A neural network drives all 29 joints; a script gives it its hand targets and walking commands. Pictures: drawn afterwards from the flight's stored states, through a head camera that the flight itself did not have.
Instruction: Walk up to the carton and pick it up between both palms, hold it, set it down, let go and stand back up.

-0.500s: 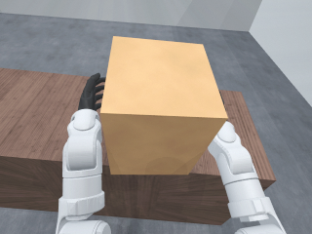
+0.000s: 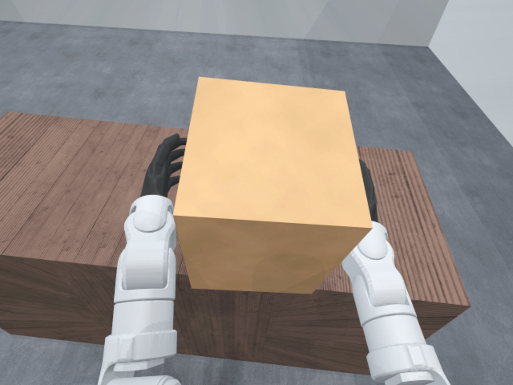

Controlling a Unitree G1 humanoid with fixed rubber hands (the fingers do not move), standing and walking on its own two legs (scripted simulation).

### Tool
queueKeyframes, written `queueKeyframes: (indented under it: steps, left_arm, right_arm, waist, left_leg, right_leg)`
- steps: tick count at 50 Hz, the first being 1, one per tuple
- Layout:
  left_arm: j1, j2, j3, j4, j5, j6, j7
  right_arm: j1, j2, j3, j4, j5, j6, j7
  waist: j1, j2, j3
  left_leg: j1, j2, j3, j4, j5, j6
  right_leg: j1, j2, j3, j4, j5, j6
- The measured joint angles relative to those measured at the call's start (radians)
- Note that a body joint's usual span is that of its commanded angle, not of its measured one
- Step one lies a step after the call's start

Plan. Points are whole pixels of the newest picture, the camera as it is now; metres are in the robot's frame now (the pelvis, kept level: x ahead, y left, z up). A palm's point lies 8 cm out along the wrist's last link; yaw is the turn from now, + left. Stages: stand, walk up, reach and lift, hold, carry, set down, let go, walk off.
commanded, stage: set down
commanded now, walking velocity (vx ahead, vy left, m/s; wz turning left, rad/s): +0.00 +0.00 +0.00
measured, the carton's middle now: (261, 198) +0.37 -0.01 +0.12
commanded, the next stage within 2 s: none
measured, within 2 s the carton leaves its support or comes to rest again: neither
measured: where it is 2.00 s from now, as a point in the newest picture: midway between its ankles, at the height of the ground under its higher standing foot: outside the picture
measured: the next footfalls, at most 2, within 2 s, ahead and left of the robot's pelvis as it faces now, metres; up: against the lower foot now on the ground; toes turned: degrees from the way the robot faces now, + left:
none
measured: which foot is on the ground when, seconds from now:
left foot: down 0.00-1.00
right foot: down 0.00-1.00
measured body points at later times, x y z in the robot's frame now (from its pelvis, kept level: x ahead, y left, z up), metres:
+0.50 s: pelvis +0.03 +0.00 +0.00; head +0.06 +0.03 +0.45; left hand +0.39 +0.13 +0.10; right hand +0.36 -0.16 +0.09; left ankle +0.01 +0.13 -0.75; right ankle +0.00 -0.11 -0.75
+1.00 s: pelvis +0.02 +0.00 +0.00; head +0.05 +0.01 +0.45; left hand +0.41 +0.11 +0.08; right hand +0.37 -0.18 +0.07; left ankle +0.01 +0.13 -0.75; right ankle +0.00 -0.11 -0.75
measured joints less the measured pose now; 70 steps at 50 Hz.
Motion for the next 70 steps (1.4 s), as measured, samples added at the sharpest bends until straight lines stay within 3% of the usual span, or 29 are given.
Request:
queueKeyframes:
  steps: [6,13,20,28,45,57,70]
  left_arm:
    - [0.058,-0.012,-0.014,0.062,-0.022,-0.090,0.026]
    - [0.136,-0.028,-0.043,0.034,-0.045,-0.160,0.049]
    - [0.153,-0.026,-0.058,-0.010,-0.054,-0.161,0.061]
    - [0.139,-0.021,-0.060,0.023,-0.055,-0.146,0.070]
    - [0.025,-0.043,-0.003,0.268,-0.026,-0.232,0.082]
    - [-0.055,-0.040,0.082,0.474,-0.003,-0.349,0.067]
    - [-0.140,-0.029,0.154,0.714,0.002,-0.508,0.085]
  right_arm:
    - [0.049,-0.004,0.004,0.058,-0.007,-0.087,0.001]
    - [0.114,-0.035,0.055,0.037,0.046,-0.155,-0.016]
    - [0.119,-0.059,0.086,0.013,0.092,-0.170,-0.026]
    - [0.108,-0.052,0.071,0.044,0.076,-0.156,-0.020]
    - [0.026,-0.031,-0.050,0.200,-0.045,-0.172,0.031]
    - [-0.047,0.002,-0.151,0.337,-0.148,-0.226,0.049]
    - [-0.111,0.023,-0.284,0.457,-0.288,-0.301,0.071]
  waist:
    - [-0.001,0.001,0.000]
    - [-0.006,-0.002,-0.025]
    - [-0.009,-0.003,-0.026]
    - [-0.006,0.001,-0.018]
    - [-0.016,0.033,-0.068]
    - [-0.015,0.042,-0.133]
    - [-0.016,0.079,-0.205]
  left_leg:
    - [0.008,0.000,0.002,-0.020,-0.006,0.000]
    - [-0.011,0.002,0.005,-0.029,-0.016,0.000]
    - [-0.005,-0.001,0.009,-0.039,-0.017,0.004]
    - [-0.007,-0.006,0.008,-0.034,-0.016,0.008]
    - [-0.074,-0.005,0.008,-0.026,-0.003,0.007]
    - [-0.145,-0.004,0.002,-0.048,0.023,0.002]
    - [-0.255,-0.008,-0.004,-0.058,0.046,0.003]
  right_leg:
    - [0.011,0.001,0.001,-0.025,-0.003,0.001]
    - [0.002,0.005,0.005,-0.058,0.000,0.004]
    - [0.012,0.003,0.012,-0.079,0.006,0.008]
    - [0.011,-0.003,0.012,-0.074,0.006,0.012]
    - [-0.062,-0.003,0.012,-0.052,0.012,0.010]
    - [-0.144,-0.001,0.008,-0.048,0.021,0.003]
    - [-0.251,-0.004,0.004,-0.057,0.041,0.003]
